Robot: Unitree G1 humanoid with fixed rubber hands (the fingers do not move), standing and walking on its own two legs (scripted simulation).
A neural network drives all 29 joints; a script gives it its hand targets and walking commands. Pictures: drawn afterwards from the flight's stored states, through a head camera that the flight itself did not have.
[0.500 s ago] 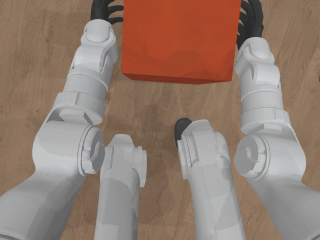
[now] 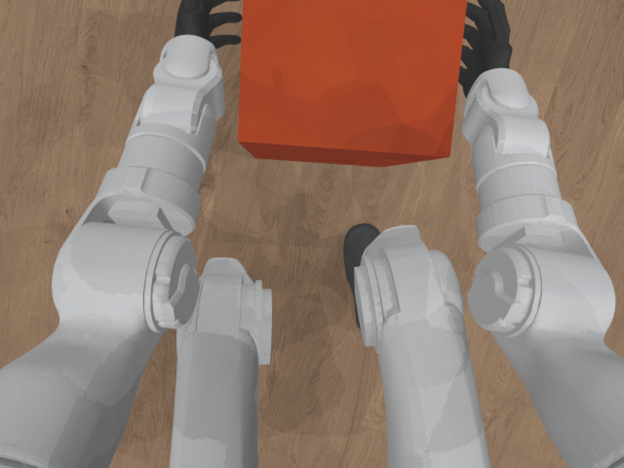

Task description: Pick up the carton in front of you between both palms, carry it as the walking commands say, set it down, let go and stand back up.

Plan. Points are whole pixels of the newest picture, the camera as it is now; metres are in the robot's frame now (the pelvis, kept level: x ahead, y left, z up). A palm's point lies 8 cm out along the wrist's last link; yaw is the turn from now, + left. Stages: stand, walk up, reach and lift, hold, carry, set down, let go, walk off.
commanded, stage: set down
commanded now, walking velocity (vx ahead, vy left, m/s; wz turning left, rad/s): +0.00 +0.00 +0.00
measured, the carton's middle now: (335, 77) +0.50 -0.11 -0.26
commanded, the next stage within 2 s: let go in 1.80 s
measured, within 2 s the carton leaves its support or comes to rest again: neither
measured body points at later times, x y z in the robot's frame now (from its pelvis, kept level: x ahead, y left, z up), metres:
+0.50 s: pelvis -0.01 +0.00 -0.01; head +0.35 -0.03 +0.26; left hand +0.55 +0.04 -0.19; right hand +0.48 -0.27 -0.19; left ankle +0.09 +0.11 -0.35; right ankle +0.13 -0.14 -0.35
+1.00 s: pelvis -0.01 -0.02 +0.01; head +0.34 -0.06 +0.29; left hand +0.56 +0.05 -0.13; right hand +0.48 -0.31 -0.13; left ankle +0.09 +0.11 -0.35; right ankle +0.13 -0.14 -0.35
